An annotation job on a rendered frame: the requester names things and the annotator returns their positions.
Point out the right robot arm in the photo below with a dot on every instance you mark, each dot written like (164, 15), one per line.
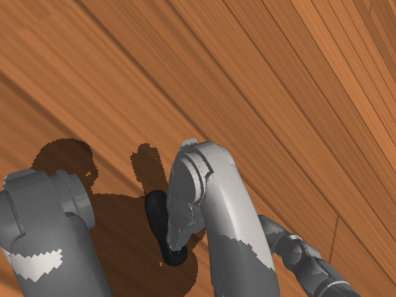
(316, 276)

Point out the right robot foot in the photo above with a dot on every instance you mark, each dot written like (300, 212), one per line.
(157, 216)

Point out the right robot hand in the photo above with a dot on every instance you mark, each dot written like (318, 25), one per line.
(273, 231)

